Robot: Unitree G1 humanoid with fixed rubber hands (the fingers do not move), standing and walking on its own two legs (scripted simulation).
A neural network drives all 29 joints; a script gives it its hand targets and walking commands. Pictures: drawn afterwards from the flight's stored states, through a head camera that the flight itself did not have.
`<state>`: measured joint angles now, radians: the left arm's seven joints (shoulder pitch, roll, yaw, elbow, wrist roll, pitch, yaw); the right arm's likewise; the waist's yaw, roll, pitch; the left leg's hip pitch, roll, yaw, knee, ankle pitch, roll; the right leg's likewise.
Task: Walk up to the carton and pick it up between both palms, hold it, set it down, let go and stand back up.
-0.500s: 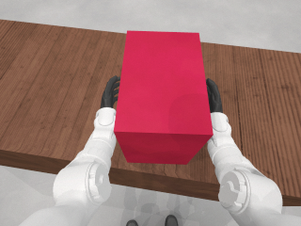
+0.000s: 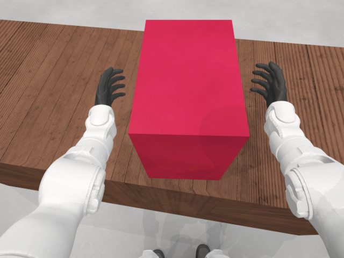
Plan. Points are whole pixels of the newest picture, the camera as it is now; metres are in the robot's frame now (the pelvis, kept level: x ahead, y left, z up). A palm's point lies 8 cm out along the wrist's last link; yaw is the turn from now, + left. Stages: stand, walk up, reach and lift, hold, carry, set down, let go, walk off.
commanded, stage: set down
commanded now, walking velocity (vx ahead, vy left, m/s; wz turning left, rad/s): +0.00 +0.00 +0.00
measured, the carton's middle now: (185, 107) +0.48 -0.01 +0.01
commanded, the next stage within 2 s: none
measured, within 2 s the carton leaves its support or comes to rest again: neither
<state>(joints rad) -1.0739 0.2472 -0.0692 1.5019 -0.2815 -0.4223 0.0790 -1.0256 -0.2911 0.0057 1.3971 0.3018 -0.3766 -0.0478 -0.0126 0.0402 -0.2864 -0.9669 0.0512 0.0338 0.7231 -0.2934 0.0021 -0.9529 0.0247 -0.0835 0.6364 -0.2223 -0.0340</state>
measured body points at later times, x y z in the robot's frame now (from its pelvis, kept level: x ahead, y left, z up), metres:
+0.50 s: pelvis -0.02 -0.01 +0.02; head +0.05 +0.00 +0.47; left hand +0.48 +0.17 +0.18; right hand +0.47 -0.21 +0.18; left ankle +0.00 +0.11 -0.70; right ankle +0.02 -0.10 -0.70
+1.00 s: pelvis +0.00 -0.01 +0.04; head +0.04 +0.00 +0.49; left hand +0.48 +0.18 +0.19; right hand +0.47 -0.20 +0.19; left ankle +0.00 +0.11 -0.70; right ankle +0.02 -0.10 -0.70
